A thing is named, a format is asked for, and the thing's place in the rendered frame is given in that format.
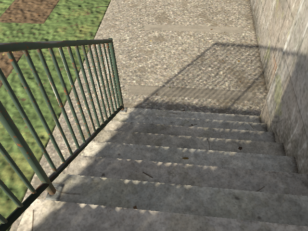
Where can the stairs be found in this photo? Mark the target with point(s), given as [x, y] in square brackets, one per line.
[165, 170]

